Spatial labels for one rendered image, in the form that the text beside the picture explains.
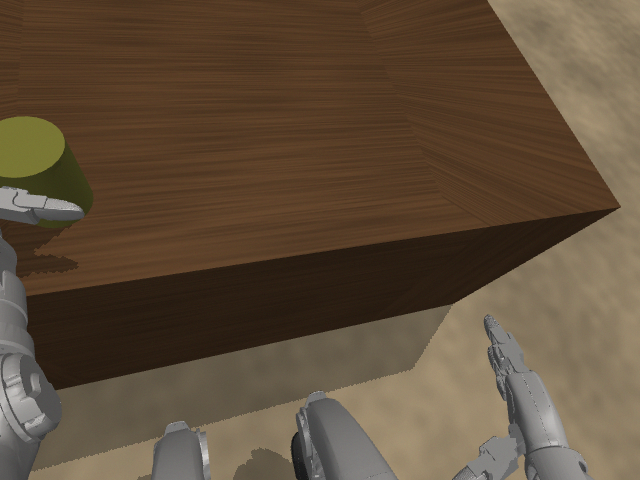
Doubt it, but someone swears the can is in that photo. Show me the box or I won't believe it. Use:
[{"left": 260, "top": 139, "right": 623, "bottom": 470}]
[{"left": 0, "top": 116, "right": 93, "bottom": 228}]

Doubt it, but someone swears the right robot hand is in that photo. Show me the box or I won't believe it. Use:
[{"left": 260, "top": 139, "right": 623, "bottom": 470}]
[{"left": 452, "top": 314, "right": 569, "bottom": 480}]

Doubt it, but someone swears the right robot arm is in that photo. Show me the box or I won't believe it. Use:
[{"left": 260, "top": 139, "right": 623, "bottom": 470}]
[{"left": 524, "top": 446, "right": 594, "bottom": 480}]

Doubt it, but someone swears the left robot hand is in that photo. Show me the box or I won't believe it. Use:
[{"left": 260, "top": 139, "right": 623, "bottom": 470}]
[{"left": 0, "top": 186, "right": 85, "bottom": 225}]

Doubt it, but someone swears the left robot arm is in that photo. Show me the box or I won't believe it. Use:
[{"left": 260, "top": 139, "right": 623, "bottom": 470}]
[{"left": 0, "top": 228, "right": 62, "bottom": 480}]

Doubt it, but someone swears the right robot foot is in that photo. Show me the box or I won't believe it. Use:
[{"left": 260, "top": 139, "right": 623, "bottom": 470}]
[{"left": 291, "top": 432, "right": 309, "bottom": 480}]

